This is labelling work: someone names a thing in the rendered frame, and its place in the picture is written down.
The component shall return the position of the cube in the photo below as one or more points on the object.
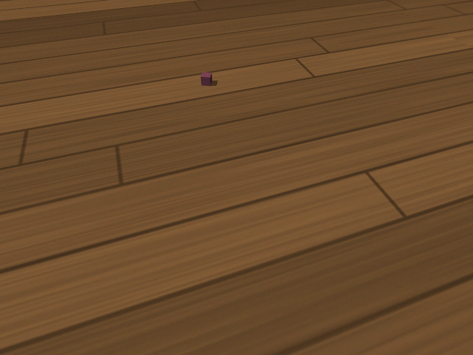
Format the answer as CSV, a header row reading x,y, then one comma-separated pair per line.
x,y
206,78

